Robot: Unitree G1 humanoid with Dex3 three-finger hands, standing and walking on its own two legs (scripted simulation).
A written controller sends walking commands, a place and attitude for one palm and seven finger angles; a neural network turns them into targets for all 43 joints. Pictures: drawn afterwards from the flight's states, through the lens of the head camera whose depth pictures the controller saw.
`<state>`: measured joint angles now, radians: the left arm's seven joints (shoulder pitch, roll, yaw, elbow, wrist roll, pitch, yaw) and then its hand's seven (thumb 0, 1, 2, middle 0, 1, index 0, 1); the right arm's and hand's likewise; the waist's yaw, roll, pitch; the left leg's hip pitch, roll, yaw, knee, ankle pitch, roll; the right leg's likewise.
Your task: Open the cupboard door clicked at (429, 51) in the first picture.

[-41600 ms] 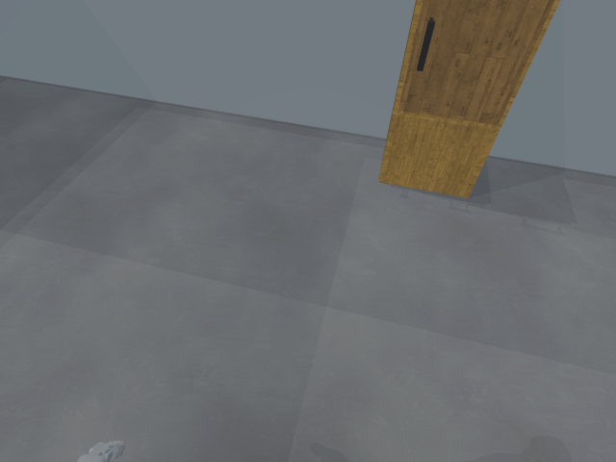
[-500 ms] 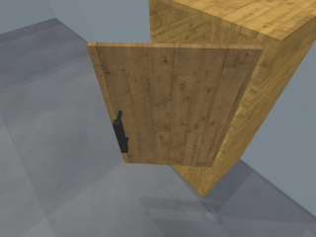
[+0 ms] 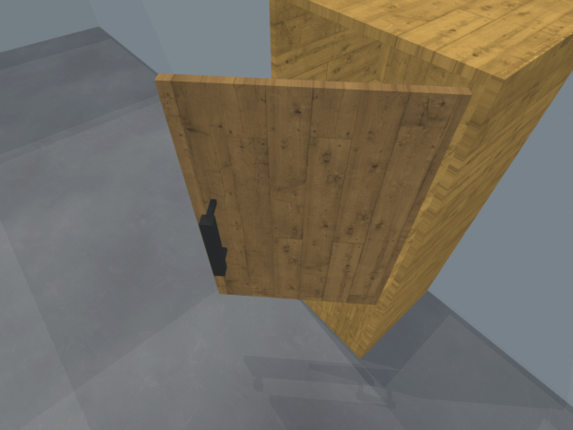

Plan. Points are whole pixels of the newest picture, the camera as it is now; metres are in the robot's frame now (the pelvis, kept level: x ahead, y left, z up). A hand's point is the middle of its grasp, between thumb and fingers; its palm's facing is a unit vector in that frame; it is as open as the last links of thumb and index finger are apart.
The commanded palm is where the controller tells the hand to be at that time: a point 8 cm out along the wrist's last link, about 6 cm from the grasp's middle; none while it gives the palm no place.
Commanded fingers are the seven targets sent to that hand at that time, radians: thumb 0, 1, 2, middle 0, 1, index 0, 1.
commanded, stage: look again from close up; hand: left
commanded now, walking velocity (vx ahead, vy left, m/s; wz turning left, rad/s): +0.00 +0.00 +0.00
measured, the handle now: (216, 239) +0.45 +0.16 -0.07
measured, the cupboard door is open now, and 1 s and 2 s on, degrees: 45 45 45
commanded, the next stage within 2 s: shuffle to correct the standing spot in 0.34 s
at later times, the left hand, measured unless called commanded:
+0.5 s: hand out of the picture +0.04 +0.20 -0.17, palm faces +0.01 -0.97 -0.23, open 7.4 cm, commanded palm none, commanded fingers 0.00 0.90 0.90 -0.20 -0.30 -0.20 -0.30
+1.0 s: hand out of the picture +0.00 +0.18 -0.19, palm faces +0.02 -0.97 -0.23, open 7.4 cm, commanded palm none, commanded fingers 0.00 0.90 0.90 -0.20 -0.30 -0.20 -0.30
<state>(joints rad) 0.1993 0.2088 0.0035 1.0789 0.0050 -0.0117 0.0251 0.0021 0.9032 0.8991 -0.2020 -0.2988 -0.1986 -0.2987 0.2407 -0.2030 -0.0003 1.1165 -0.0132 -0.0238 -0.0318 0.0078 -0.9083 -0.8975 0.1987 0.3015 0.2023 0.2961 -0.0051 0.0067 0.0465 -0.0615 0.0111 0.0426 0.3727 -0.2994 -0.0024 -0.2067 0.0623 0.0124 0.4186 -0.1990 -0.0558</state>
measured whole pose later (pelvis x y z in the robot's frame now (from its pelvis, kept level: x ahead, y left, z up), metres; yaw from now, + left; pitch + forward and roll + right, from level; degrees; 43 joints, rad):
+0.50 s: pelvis -0.01 +0.00 +0.00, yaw +0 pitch -1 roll +0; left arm 0.20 0.21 0.00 1.08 0.01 -0.01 0.02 0.00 0.90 0.90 -0.20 -0.30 -0.20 -0.30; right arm 0.25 -0.19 0.00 1.13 -0.01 -0.03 -0.03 0.01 -0.91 -0.90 0.20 0.30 0.20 0.30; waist 0.00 -0.01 0.04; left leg -0.06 0.00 0.04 0.37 -0.29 0.00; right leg -0.21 0.05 0.01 0.41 -0.19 -0.05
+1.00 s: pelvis -0.08 -0.01 -0.02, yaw +0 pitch +0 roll +1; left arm 0.16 0.18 0.04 0.94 0.03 0.06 0.03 0.00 0.90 0.90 -0.20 -0.30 -0.20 -0.30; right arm 0.19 -0.16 -0.06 1.01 -0.01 0.05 -0.03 0.01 -0.91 -0.90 0.20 0.30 0.20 0.30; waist 0.00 -0.04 0.12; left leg -0.37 -0.03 0.01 0.93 -0.50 0.01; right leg -0.42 0.05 0.00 0.58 -0.16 -0.08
